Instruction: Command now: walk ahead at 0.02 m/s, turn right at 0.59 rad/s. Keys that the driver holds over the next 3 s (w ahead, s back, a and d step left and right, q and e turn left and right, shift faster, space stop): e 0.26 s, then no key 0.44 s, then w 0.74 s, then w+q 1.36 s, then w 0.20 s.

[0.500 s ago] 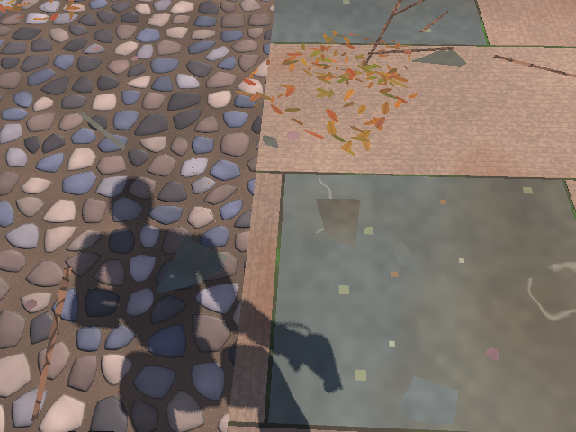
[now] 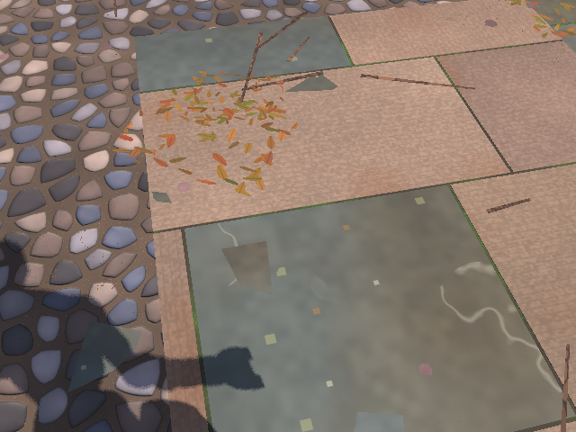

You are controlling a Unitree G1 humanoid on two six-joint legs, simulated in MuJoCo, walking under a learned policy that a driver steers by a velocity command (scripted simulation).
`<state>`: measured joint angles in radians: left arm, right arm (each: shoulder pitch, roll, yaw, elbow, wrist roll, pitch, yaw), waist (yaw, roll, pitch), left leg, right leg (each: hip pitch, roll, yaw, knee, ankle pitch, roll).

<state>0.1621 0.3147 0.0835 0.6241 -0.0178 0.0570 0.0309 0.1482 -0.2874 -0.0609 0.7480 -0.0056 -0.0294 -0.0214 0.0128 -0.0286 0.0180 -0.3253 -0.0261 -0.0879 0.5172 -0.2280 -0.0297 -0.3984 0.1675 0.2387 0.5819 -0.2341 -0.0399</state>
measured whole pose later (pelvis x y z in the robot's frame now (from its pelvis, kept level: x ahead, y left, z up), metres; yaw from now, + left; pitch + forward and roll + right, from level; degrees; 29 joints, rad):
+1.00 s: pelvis +0.03 -0.06 +0.01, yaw -15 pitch +1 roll +0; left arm 0.20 0.27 0.06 0.77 -0.02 -0.05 -0.03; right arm 0.37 -0.28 -0.05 0.84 0.03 -0.02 -0.02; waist -0.02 0.02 0.00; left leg -0.14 0.06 -0.03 0.47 -0.34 -0.03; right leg -0.26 0.03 -0.04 0.55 -0.33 -0.07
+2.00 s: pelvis +0.53 -0.19 -0.01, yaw -1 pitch +2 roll +0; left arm 0.04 0.27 0.03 0.67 0.00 -0.12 -0.01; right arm 0.40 -0.31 -0.07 0.77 0.02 -0.04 -0.01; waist -0.08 0.02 0.01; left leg -0.18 -0.07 -0.19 0.71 -0.49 0.04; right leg -0.43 0.02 0.04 0.51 -0.12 0.00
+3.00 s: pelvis +1.05 -0.05 -0.01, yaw +32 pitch +2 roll -1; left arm 0.04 0.28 0.04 0.68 0.01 -0.12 -0.03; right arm 0.40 -0.31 -0.07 0.75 0.01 -0.03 -0.01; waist -0.08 -0.01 0.00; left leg -0.06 -0.09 -0.22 0.55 -0.48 0.07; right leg -0.45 0.03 0.01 0.48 -0.09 -0.03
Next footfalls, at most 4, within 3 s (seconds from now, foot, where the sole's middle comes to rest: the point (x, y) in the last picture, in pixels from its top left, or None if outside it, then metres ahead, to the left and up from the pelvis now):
0.40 right None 0.04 -0.17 -0.77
0.74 left None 0.06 0.10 -0.77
1.48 left None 0.46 -0.05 -0.77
1.96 right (426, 355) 0.66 -0.31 -0.77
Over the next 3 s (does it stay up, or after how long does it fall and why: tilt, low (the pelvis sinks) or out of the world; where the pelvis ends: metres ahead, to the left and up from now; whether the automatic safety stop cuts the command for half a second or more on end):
stays up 1.05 -0.05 -0.01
